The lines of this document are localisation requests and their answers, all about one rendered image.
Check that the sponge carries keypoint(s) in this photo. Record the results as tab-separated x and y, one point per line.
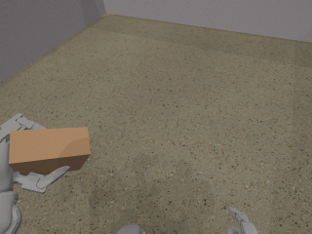
43	151

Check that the robot left thigh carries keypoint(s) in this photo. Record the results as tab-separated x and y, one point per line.
131	229

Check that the left robot forearm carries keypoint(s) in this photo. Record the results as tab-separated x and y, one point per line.
10	214

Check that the right robot hand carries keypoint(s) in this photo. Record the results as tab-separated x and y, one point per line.
243	221

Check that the left robot hand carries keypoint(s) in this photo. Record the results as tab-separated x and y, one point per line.
8	178

